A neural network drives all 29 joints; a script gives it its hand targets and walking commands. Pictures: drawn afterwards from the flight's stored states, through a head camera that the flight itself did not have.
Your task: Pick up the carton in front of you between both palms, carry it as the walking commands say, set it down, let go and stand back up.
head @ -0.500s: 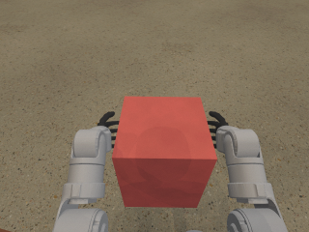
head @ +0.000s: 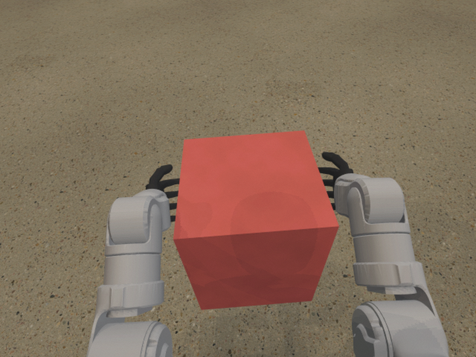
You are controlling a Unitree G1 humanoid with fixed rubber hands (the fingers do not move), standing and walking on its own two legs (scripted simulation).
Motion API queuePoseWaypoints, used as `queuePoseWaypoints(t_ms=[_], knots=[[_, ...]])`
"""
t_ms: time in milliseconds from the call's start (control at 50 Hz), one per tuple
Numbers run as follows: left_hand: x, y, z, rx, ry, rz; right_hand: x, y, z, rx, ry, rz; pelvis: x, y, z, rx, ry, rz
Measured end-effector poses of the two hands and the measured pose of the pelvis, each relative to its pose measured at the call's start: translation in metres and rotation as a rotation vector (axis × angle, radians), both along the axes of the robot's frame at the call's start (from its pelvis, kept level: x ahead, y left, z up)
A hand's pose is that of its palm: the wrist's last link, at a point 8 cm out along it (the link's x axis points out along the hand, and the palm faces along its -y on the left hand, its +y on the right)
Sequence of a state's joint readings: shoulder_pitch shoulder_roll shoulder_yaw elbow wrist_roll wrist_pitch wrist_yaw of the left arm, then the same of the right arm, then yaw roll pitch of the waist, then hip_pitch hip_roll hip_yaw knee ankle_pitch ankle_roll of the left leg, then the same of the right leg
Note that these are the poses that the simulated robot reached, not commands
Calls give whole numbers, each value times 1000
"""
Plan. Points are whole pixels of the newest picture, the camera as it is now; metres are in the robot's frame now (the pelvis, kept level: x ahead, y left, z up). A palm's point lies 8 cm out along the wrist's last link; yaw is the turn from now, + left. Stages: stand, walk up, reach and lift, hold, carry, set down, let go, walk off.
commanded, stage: carry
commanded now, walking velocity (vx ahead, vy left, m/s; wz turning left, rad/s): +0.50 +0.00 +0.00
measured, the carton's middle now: (250, 223) +0.36 +0.00 +0.02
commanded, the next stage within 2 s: none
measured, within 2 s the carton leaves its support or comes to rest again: neither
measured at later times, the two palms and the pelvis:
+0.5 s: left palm (159, 122) +0.58 +0.19 +0.08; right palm (300, 120) +0.56 -0.11 +0.08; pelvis +0.27 +0.05 +0.01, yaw -3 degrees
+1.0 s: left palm (182, 63) +0.80 +0.16 +0.10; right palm (296, 56) +0.81 -0.14 +0.10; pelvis +0.55 +0.00 +0.01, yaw +1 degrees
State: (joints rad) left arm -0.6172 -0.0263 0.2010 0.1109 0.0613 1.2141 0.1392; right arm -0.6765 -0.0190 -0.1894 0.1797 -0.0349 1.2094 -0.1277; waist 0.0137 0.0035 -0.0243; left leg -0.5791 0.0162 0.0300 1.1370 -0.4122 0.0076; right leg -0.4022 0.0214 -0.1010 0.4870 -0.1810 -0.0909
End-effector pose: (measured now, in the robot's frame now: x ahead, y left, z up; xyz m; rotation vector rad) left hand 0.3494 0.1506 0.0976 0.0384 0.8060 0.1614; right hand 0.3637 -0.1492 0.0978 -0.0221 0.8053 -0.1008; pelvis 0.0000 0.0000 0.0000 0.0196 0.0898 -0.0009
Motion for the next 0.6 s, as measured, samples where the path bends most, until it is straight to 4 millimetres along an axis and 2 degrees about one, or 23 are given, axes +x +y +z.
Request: queuePoseWaypoints(t_ms=[80, 200, 260, 320, 360, 460, 540, 600], knots=[[34, 8, 10, -6, -24, 27, 38, 9, 8, 7, -24, 11, 33, 1, 6, 6, 1, 1], [102, 21, 27, -25, -83, 34, 101, 21, 24, 21, -82, -13, 99, 14, 8, 1, 10, -1], [139, 31, 24, -33, -87, 23, 135, 31, 24, 11, -86, -26, 139, 26, 1, -8, 9, -2], [176, 40, 12, -45, -93, -3, 165, 40, 17, -15, -93, -42, 179, 38, -12, -6, 1, -21], [194, 44, 1, -59, -66, -15, 176, 44, 8, -31, -66, -56, 199, 43, -10, -4, 0, -30], [221, 41, -16, -83, 26, -30, 188, 41, -12, -8, 25, -125, 246, 51, 7, -36, 6, -42], [245, 33, -16, -122, 0, -20, 206, 36, -10, 45, -7, -173, 286, 49, 14, -49, 7, -38], [266, 26, -9, -130, -60, -9, 231, 28, 0, 42, -65, -161, 321, 44, 15, -46, 3, -36]])
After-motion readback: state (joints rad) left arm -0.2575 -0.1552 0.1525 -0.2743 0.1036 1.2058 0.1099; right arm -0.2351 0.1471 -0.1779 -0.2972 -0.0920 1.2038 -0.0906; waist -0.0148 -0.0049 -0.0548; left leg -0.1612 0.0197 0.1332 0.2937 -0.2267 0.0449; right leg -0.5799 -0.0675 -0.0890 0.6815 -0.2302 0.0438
